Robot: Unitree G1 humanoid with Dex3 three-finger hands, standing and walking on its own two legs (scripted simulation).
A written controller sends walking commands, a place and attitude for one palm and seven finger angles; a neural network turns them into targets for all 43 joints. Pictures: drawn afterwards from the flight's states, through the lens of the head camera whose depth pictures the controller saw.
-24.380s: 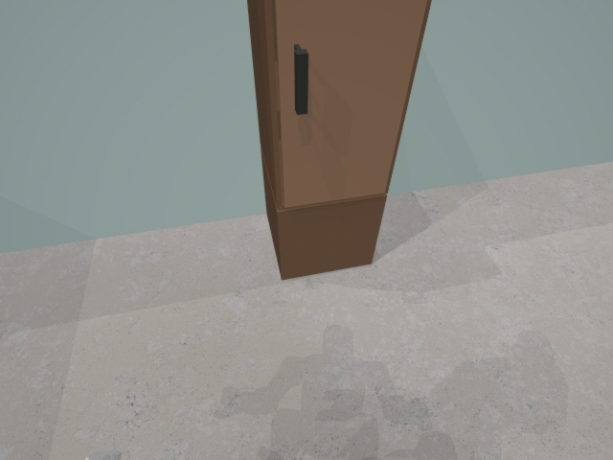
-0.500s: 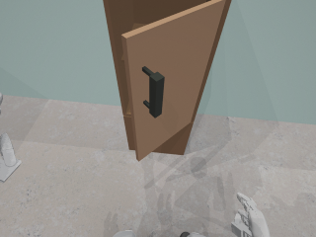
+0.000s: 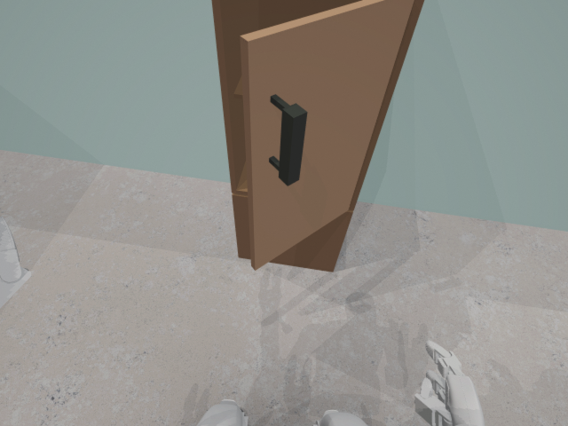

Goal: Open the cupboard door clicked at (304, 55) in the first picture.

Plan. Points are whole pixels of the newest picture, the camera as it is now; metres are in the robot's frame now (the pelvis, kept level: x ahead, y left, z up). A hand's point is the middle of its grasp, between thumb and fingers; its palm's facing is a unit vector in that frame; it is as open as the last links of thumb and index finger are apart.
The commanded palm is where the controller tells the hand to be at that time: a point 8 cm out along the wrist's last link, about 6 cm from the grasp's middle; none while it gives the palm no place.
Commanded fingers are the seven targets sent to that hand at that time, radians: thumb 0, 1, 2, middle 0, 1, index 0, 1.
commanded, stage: step back with the hand held close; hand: left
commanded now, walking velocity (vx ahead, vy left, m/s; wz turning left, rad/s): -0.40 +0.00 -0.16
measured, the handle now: (283, 140) +0.52 +0.03 +0.10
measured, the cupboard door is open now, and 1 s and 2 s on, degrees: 47 47 47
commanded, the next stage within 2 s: stop stepping back and stand still in 0.26 s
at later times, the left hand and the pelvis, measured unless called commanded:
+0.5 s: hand (26, 399) +0.12 +0.21 +0.18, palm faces +0.23 -0.79 -0.56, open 7.4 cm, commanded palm +0.07 +0.26 +0.20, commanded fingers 0.00 0.90 0.90 -0.20 -0.30 -0.20 -0.30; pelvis -0.11 -0.02 +0.02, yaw -6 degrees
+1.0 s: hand out of the picture +0.04 +0.23 +0.18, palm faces +0.37 -0.80 -0.48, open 7.4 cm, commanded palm +0.00 +0.27 +0.20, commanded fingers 0.00 0.90 0.90 -0.20 -0.30 -0.20 -0.30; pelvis -0.17 -0.02 +0.02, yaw -5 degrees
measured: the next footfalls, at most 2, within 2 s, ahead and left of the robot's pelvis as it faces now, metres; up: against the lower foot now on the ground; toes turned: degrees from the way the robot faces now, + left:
right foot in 0.08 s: -0.02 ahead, -0.11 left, +0.00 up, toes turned +0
left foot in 0.30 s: +0.00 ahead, +0.09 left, +0.00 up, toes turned -1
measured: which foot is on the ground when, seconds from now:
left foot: down 0.00-0.10, up 0.12-0.28, down 0.30-0.56, up 0.58-0.82, down 0.84-1.00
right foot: up 0.00-0.06, down 0.08-0.32, up 0.34-0.52, down 0.54-1.00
